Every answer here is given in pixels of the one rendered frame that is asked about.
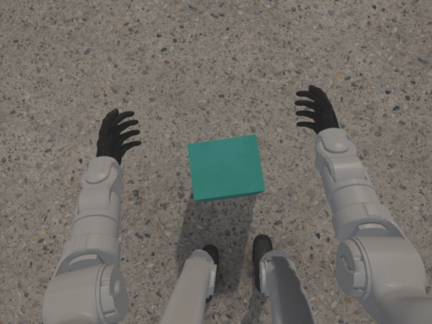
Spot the left robot forearm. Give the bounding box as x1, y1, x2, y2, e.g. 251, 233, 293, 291
43, 156, 124, 324

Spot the right robot upper arm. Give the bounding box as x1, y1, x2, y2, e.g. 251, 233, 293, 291
335, 236, 432, 324

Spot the robot right thigh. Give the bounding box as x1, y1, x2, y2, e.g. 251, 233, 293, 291
259, 256, 317, 324

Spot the carton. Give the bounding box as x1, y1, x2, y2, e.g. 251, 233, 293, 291
188, 134, 265, 202

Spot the left robot hand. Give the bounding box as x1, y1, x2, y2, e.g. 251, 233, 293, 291
96, 109, 141, 166

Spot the right robot hand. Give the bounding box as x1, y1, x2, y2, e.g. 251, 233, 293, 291
295, 85, 340, 134

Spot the left robot upper arm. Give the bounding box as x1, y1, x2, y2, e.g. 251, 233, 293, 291
44, 263, 130, 324

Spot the robot left thigh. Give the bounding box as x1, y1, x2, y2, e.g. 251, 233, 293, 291
159, 256, 217, 324

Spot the robot thigh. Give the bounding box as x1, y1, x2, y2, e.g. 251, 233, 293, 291
159, 256, 217, 324
259, 256, 317, 324

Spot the right robot forearm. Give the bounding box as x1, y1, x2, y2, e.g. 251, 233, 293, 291
315, 128, 427, 288

